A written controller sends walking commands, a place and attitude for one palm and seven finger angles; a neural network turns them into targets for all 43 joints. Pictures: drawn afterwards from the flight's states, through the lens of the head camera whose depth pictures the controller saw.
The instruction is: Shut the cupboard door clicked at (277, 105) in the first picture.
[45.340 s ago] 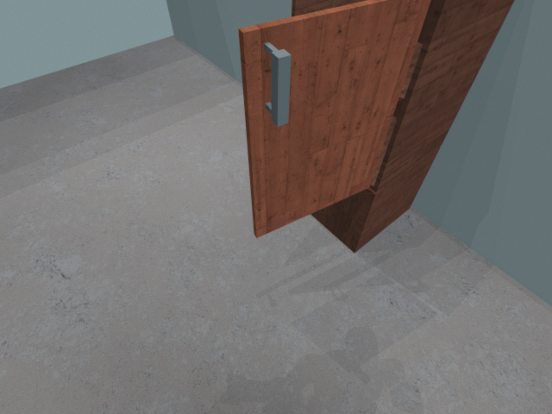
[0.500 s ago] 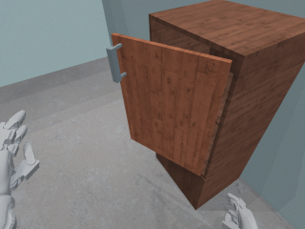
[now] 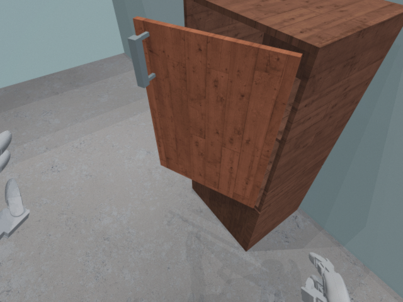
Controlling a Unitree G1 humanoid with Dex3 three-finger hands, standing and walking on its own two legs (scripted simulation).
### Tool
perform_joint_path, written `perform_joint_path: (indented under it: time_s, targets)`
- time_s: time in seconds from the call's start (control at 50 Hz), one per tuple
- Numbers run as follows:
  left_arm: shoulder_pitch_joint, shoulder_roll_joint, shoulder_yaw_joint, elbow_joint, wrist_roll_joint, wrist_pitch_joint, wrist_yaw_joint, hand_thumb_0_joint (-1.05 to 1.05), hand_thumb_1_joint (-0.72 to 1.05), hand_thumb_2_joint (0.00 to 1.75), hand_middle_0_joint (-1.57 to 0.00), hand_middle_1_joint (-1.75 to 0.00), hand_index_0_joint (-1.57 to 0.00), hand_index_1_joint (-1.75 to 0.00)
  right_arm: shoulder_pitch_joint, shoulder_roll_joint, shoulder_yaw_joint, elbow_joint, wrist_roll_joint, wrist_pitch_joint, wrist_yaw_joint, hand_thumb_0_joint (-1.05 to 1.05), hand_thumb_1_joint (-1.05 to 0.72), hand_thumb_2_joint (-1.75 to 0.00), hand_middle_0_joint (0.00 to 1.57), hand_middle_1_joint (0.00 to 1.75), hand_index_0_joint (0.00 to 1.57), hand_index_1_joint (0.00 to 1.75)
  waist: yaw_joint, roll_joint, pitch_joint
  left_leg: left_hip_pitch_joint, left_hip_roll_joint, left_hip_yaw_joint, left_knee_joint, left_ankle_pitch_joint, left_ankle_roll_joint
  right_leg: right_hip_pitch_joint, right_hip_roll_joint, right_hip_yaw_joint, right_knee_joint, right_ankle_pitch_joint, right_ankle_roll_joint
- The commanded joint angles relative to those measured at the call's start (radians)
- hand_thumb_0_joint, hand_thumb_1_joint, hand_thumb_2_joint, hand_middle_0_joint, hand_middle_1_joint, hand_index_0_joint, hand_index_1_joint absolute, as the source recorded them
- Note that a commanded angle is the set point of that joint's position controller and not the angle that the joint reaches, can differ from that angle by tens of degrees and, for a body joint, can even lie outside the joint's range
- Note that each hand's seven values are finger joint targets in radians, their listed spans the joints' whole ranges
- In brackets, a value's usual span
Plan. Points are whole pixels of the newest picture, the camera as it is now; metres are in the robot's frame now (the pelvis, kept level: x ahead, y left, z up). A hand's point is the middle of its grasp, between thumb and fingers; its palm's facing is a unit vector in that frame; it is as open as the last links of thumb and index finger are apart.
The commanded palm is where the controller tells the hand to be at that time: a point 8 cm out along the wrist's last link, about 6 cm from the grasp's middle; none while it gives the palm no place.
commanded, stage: step back with the hand held close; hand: left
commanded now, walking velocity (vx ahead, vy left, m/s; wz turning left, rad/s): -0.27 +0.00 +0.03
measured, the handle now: (144, 59) +0.67 +0.20 +0.16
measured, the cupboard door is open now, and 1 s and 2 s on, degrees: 24 24 24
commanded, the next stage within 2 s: stop stepping back and stand still in 0.92 s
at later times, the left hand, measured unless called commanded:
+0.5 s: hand out of the picture +0.13 +0.27 +0.17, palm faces +0.49 -0.74 -0.46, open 7.4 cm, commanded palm +0.07 +0.30 +0.18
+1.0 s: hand out of the picture +0.08 +0.25 +0.18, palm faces +0.35 -0.84 -0.42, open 7.4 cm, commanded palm +0.01 +0.29 +0.18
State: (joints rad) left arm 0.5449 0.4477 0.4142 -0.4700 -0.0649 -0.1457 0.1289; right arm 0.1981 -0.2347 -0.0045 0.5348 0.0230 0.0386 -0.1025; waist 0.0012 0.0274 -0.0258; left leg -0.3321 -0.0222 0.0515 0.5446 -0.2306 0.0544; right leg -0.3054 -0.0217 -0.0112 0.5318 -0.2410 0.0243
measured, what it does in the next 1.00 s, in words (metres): walks backwards: right foot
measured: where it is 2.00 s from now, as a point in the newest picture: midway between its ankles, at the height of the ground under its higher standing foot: outside the picture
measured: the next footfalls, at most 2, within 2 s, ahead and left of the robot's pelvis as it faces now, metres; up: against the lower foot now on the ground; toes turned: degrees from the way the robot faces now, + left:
right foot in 0.96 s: -0.19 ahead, -0.14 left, +0.00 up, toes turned -1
left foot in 1.54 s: -0.09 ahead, +0.15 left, +0.00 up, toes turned -3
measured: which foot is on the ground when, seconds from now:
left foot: down 0.00-1.00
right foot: down 0.00-0.64, up 0.66-0.94, down 0.96-1.00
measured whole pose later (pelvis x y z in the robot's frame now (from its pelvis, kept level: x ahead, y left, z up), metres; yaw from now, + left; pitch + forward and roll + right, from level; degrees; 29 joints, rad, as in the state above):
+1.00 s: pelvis -0.14 +0.00 +0.00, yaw -2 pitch +4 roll -4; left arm 0.46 0.46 0.42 -0.56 -0.07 -0.23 0.12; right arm 0.08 -0.14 0.03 0.62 -0.02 -0.09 -0.05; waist 0.02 0.00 0.00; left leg -0.53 0.09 0.08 0.42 0.04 0.03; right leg -0.15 0.06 0.00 0.42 -0.35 0.01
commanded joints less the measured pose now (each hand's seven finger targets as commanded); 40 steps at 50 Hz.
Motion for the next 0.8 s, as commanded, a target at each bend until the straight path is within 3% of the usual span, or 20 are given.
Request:
perform_joint_path:
  time_s: [0.0, 0.04, 0.06, 0.14, 0.22, 0.24, 0.28, 0.34, 0.36, 0.4, 0.44, 0.48, 0.52, 0.54, 0.58, 0.62, 0.64, 0.66, 0.7, 0.78]
  targets:
    - [-0.03, 0.158, 0.137, -0.18, 0.006, -0.079, 0.034, 0.0, 0.9, 0.9, -0.2, -0.3, -0.2, -0.3, -0.077, -0.134, -0.048, -0.145, -0.001, -0.059, -0.004, 0.0, -0.9, -0.9, 0.2, 0.3, 0.2, 0.3, 0.002, 0.035, -0.063, -0.211, 0.14, -0.168, -0.168, -0.188, 0.021, 0.162, -0.05, 0.089, -0.029, 0.031, -0.031]
    - [-0.046, 0.188, 0.16, -0.187, 0.016, -0.089, 0.041, 0.0, 0.9, 0.9, -0.2, -0.3, -0.2, -0.3, -0.072, -0.138, -0.051, -0.137, -0.006, -0.07, -0.005, 0.0, -0.9, -0.9, 0.2, 0.3, 0.2, 0.3, 0.0, 0.009, -0.044, -0.213, 0.121, -0.167, -0.144, -0.273, 0.018, 0.104, -0.065, 0.125, -0.089, -0.081, -0.042]
    - [-0.054, 0.153, 0.126, -0.191, 0.016, -0.096, 0.042, 0.0, 0.9, 0.9, -0.2, -0.3, -0.2, -0.3, -0.065, -0.127, -0.045, -0.135, -0.006, -0.075, -0.004, 0.0, -0.9, -0.9, 0.2, 0.3, 0.2, 0.3, -0.005, -0.003, -0.035, -0.201, 0.115, -0.168, -0.131, -0.272, 0.013, 0.074, -0.076, 0.127, -0.109, -0.126, -0.049]
    - [-0.097, 0.18, 0.139, -0.211, 0.027, -0.117, 0.057, 0.0, 0.9, 0.9, -0.2, -0.3, -0.2, -0.3, -0.061, -0.138, -0.045, -0.114, -0.015, -0.1, -0.008, 0.0, -0.9, -0.9, 0.2, 0.3, 0.2, 0.3, -0.009, 0.029, -0.026, -0.161, 0.12, -0.182, -0.138, -0.296, 0.012, 0.005, -0.061, 0.122, -0.14, -0.235, -0.05]
    - [-0.097, 0.151, 0.13, -0.227, 0.036, -0.137, 0.059, 0.0, 0.9, 0.9, -0.2, -0.3, -0.2, -0.3, -0.059, -0.141, -0.041, -0.109, -0.014, -0.131, -0.011, 0.0, -0.9, -0.9, 0.2, 0.3, 0.2, 0.3, -0.001, 0.135, -0.058, -0.306, 0.187, -0.26, -0.272, -0.353, 0.044, 0.211, 0.024, 0.046, 0.045, -0.041, -0.021]
    - [-0.086, 0.179, 0.156, -0.224, 0.037, -0.139, 0.058, 0.0, 0.9, 0.9, -0.2, -0.3, -0.2, -0.3, -0.068, -0.143, -0.043, -0.104, -0.015, -0.138, -0.011, 0.0, -0.9, -0.9, 0.2, 0.3, 0.2, 0.3, 0.003, 0.147, -0.066, -0.312, 0.198, -0.272, -0.285, -0.344, 0.049, 0.233, 0.036, 0.046, 0.069, -0.001, -0.017]
    - [-0.082, 0.158, 0.148, -0.224, 0.036, -0.144, 0.052, 0.0, 0.9, 0.9, -0.2, -0.3, -0.2, -0.3, -0.065, -0.139, -0.043, -0.106, -0.019, -0.143, -0.008, 0.0, -0.9, -0.9, 0.2, 0.3, 0.2, 0.3, 0.003, 0.154, -0.063, -0.367, 0.206, -0.267, -0.28, -0.342, 0.056, 0.279, 0.041, 0.056, 0.107, 0.047, -0.015]
    - [-0.073, 0.178, 0.185, -0.204, 0.05, -0.153, 0.043, 0.0, 0.9, 0.9, -0.2, -0.3, -0.2, -0.3, -0.066, -0.149, -0.054, -0.102, -0.024, -0.143, 0.001, 0.0, -0.9, -0.9, 0.2, 0.3, 0.2, 0.3, 0.007, 0.133, -0.051, -0.498, 0.206, -0.265, -0.262, -0.454, 0.07, 0.347, 0.042, 0.097, 0.141, 0.034, -0.021]
    - [-0.076, 0.143, 0.155, -0.21, 0.045, -0.154, 0.039, 0.0, 0.9, 0.9, -0.2, -0.3, -0.2, -0.3, -0.056, -0.136, -0.051, -0.104, -0.018, -0.14, 0.005, 0.0, -0.9, -0.9, 0.2, 0.3, 0.2, 0.3, 0.001, 0.098, -0.046, -0.493, 0.191, -0.246, -0.224, -0.444, 0.062, 0.319, 0.024, 0.112, 0.131, 0.025, -0.031]
    - [-0.086, 0.154, 0.16, -0.205, 0.045, -0.156, 0.039, 0.0, 0.9, 0.9, -0.2, -0.3, -0.2, -0.3, -0.045, -0.134, -0.057, -0.1, -0.02, -0.136, 0.011, 0.0, -0.9, -0.9, 0.2, 0.3, 0.2, 0.3, -0.002, 0.004, -0.033, -0.437, 0.143, -0.204, -0.114, -0.437, 0.038, 0.194, -0.031, 0.21, 0.026, -0.076, -0.058]
    - [-0.098, 0.18, 0.165, -0.203, 0.042, -0.151, 0.045, 0.0, 0.9, 0.9, -0.2, -0.3, -0.2, -0.3, -0.039, -0.122, -0.06, -0.085, -0.028, -0.128, 0.02, 0.0, -0.9, -0.9, 0.2, 0.3, 0.2, 0.3, -0.007, -0.089, -0.016, -0.269, 0.082, -0.154, 0.058, -0.343, -0.01, -0.042, -0.144, 0.35, -0.156, -0.238, -0.116]
    - [-0.104, 0.169, 0.133, -0.207, 0.035, -0.147, 0.058, 0.0, 0.9, 0.9, -0.2, -0.3, -0.2, -0.3, -0.033, -0.09, -0.05, -0.066, -0.026, -0.116, 0.03, 0.0, -0.9, -0.9, 0.2, 0.3, 0.2, 0.3, -0.016, -0.191, -0.043, -0.087, 0.04, -0.106, 0.217, -0.193, -0.044, -0.193, -0.247, 0.37, -0.246, -0.235, -0.159]
    - [-0.09, 0.185, 0.142, -0.219, 0.03, -0.14, 0.067, 0.0, 0.9, 0.9, -0.2, -0.3, -0.2, -0.3, -0.042, -0.083, -0.05, -0.064, -0.019, -0.104, 0.03, 0.0, -0.9, -0.9, 0.2, 0.3, 0.2, 0.3, -0.021, -0.202, -0.083, -0.021, 0.034, -0.095, 0.255, -0.161, -0.044, -0.205, -0.258, 0.316, -0.239, -0.16, -0.156]
    - [-0.093, 0.206, 0.16, -0.245, 0.031, -0.143, 0.073, 0.0, 0.9, 0.9, -0.2, -0.3, -0.2, -0.3, -0.043, -0.094, -0.053, -0.061, -0.02, -0.102, 0.027, 0.0, -0.9, -0.9, 0.2, 0.3, 0.2, 0.3, -0.027, -0.138, -0.083, 0.008, 0.048, -0.114, 0.191, -0.143, -0.037, -0.218, -0.243, 0.281, -0.209, -0.128, -0.146]
    - [-0.075, 0.192, 0.156, -0.294, 0.03, -0.153, 0.071, 0.0, 0.9, 0.9, -0.2, -0.3, -0.2, -0.3, -0.057, -0.108, -0.048, -0.081, -0.021, -0.103, 0.013, 0.0, -0.9, -0.9, 0.2, 0.3, 0.2, 0.3, -0.025, 0.014, -0.066, -0.052, 0.11, -0.194, -0.056, -0.143, -0.001, -0.161, -0.091, 0.152, -0.088, -0.141, -0.071]
    - [-0.06, 0.195, 0.203, -0.309, 0.04, -0.179, 0.067, 0.0, 0.9, 0.9, -0.2, -0.3, -0.2, -0.3, -0.086, -0.137, -0.055, -0.098, -0.019, -0.138, -0.001, 0.0, -0.9, -0.9, 0.2, 0.3, 0.2, 0.3, -0.011, 0.298, -0.091, -0.39, 0.325, -0.413, -0.37, -0.508, 0.088, 0.163, 0.091, 0.028, 0.292, -0.119, -0.008]
    - [-0.085, 0.212, 0.213, -0.324, 0.044, -0.186, 0.06, 0.0, 0.9, 0.9, -0.2, -0.3, -0.2, -0.3, -0.097, -0.13, -0.059, -0.098, -0.023, -0.155, -0.004, 0.0, -0.9, -0.9, 0.2, 0.3, 0.2, 0.3, -0.008, 0.317, -0.097, -0.467, 0.382, -0.481, -0.439, -0.525, 0.113, 0.233, 0.121, 0.035, 0.445, -0.139, -0.002]
    - [-0.067, 0.204, 0.223, -0.302, 0.035, -0.184, 0.054, 0.0, 0.9, 0.9, -0.2, -0.3, -0.2, -0.3, -0.074, -0.122, -0.071, -0.078, -0.033, -0.167, -0.001, 0.0, -0.9, -0.9, 0.2, 0.3, 0.2, 0.3, -0.008, 0.245, -0.11, -0.394, 0.383, -0.447, -0.404, -0.418, 0.111, 0.176, 0.116, 0.061, 0.5, -0.174, -0.007]
    - [-0.055, 0.157, 0.18, -0.302, 0.016, -0.182, 0.044, 0.0, 0.9, 0.9, -0.2, -0.3, -0.2, -0.3, -0.063, -0.109, -0.073, -0.054, -0.037, -0.188, 0.016, 0.0, -0.9, -0.9, 0.2, 0.3, 0.2, 0.3, 0.004, 0.162, -0.124, -0.176, 0.33, -0.349, -0.311, -0.179, 0.088, 0.034, 0.097, 0.051, 0.43, -0.247, -0.014]
    - [-0.069, 0.115, 0.091, -0.288, -0.002, -0.168, 0.029, 0.0, 0.9, 0.9, -0.2, -0.3, -0.2, -0.3, -0.055, -0.101, -0.052, -0.015, -0.04, -0.212, 0.031, 0.0, -0.9, -0.9, 0.2, 0.3, 0.2, 0.3, 0.002, 0.192, -0.155, 0.116, 0.297, -0.269, -0.289, 0.11, 0.044, -0.035, 0.096, 0.007, 0.137, -0.294, -0.007]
